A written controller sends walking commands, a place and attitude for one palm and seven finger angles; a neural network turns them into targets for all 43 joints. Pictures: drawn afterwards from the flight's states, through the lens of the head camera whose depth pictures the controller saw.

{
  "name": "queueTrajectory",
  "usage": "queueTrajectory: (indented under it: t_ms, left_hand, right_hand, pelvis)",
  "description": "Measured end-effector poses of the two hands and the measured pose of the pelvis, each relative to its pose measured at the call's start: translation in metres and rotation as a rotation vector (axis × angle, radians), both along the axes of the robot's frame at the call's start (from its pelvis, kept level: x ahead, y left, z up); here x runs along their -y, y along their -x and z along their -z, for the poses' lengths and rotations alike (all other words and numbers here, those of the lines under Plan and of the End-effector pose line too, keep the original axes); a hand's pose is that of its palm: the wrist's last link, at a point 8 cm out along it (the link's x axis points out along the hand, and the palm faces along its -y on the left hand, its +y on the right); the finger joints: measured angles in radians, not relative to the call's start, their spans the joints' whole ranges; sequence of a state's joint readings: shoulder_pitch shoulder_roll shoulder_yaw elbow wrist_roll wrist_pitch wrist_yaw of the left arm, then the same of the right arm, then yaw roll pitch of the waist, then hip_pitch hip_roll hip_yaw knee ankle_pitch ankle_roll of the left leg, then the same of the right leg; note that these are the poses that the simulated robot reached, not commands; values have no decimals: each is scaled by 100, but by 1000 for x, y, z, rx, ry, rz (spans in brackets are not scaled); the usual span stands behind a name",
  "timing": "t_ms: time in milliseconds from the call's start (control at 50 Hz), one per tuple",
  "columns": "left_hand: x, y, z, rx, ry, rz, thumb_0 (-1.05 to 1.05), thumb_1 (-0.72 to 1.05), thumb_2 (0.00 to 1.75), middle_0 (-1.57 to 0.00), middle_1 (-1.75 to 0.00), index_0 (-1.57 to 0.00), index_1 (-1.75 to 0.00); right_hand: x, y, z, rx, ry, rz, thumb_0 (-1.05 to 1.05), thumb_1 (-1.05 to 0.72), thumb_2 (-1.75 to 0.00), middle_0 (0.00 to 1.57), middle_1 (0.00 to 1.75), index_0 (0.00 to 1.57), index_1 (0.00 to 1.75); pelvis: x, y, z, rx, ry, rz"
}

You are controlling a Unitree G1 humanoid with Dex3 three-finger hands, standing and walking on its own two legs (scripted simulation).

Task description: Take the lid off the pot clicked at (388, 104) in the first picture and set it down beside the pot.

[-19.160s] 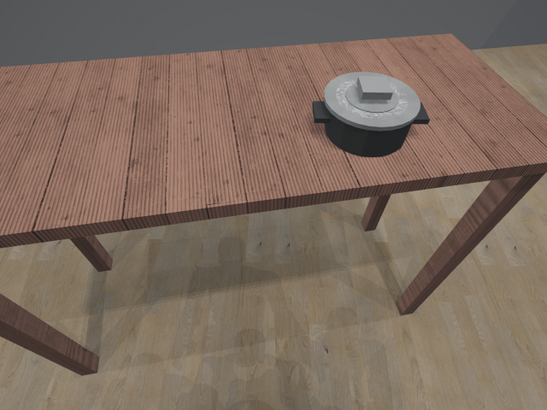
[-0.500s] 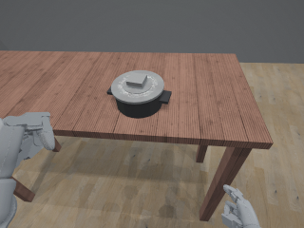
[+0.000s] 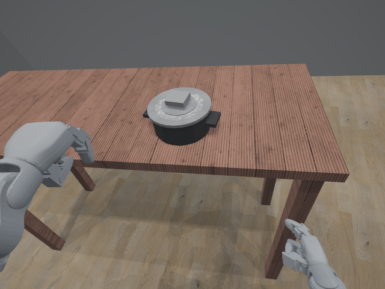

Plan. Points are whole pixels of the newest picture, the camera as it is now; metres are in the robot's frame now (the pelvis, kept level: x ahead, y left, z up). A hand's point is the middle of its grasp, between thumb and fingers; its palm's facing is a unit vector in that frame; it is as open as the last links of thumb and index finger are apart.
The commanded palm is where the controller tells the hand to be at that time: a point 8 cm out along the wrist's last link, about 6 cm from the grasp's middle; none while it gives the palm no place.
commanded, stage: reach forward and open the fingers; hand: left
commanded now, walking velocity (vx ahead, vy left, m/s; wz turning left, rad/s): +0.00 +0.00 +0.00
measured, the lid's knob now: (178, 98) +0.51 +0.11 +0.15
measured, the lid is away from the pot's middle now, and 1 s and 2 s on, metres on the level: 0.00 0.00 0.00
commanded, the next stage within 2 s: move the open hand above the knob in 0.46 s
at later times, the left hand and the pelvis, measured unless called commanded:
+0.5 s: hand (68, 137) +0.30 +0.26 +0.21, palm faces -0.04 +0.00 -1.00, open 9.7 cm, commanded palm +0.26 +0.25 +0.28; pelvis -0.02 +0.01 +0.00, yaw -1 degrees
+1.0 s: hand (112, 119) +0.36 +0.20 +0.21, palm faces -0.06 +0.02 -1.00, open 9.8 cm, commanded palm +0.32 +0.21 +0.29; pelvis -0.01 +0.01 +0.00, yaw +0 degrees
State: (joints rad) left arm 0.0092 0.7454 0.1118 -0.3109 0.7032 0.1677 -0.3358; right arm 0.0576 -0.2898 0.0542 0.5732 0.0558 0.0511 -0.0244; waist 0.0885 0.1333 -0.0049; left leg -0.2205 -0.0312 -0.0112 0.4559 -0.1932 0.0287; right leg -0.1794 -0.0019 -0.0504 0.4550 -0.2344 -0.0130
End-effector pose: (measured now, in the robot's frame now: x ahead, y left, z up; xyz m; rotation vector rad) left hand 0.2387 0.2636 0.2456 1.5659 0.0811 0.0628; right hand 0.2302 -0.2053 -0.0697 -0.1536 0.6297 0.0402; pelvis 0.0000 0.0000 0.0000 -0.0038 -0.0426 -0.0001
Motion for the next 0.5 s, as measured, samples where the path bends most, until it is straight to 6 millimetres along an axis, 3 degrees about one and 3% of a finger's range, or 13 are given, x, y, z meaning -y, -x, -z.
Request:
queueTrajectory:
  t_ms: [120, 260, 380, 500]
  left_hand:
    - [14, -8, -4, -46, -17, 76, 0, -4, 152, -106, -46, -107, -45]
    - [1, -23, -12, -55, 0, 38, 0, -25, 165, -98, -23, -99, -22]
    - [16, -25, -8, -70, -16, 116, 0, -34, 171, -94, -13, -94, -13]
    - [3, -42, -23, -26, -5, 64, 0, -37, 172, -91, -10, -92, -9]
  right_hand:
    - [4, 16, 6, -16, 3, 15, 1, -90, -90, 20, 30, 20, 30]
    - [10, 39, 14, -58, 5, 38, 1, -90, -90, 20, 30, 20, 30]
    - [9, 49, 15, -55, 8, 54, 1, -90, -90, 20, 30, 20, 30]
    - [6, 55, 15, -59, 6, 57, 1, -90, -90, 20, 30, 20, 30]
  pelvis:
    - [-3, 5, -1, 0, 0, 5]
    - [-6, 13, 0, 3, -2, 6]
    - [-11, 16, 1, 10, -4, 12]
    - [-12, 22, 2, 9, -7, 10]
